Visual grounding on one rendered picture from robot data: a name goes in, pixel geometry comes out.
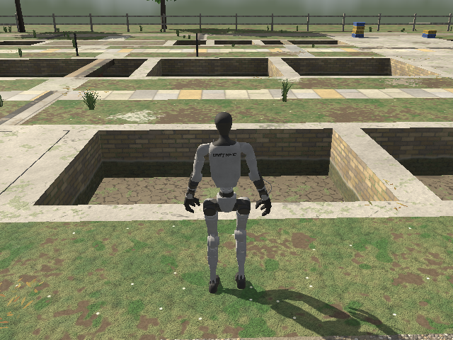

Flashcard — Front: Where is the right robot upper arm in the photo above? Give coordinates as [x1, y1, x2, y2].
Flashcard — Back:
[239, 142, 260, 181]

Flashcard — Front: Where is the robot left hand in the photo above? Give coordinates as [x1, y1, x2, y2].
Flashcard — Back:
[184, 197, 200, 213]

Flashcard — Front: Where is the robot left forearm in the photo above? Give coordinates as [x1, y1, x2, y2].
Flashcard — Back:
[185, 171, 199, 199]

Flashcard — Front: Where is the right robot shin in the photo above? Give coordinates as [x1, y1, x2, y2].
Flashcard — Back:
[236, 230, 246, 280]

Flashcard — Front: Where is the robot right forearm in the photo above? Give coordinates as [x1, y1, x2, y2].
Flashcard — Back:
[253, 170, 269, 200]

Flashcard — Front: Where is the robot left thigh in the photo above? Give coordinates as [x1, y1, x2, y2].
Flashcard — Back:
[203, 198, 219, 249]

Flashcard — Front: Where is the robot right hand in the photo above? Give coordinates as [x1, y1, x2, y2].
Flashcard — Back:
[256, 198, 272, 216]

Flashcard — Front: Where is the left robot upper arm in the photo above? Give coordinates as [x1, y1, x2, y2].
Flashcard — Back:
[191, 143, 210, 182]

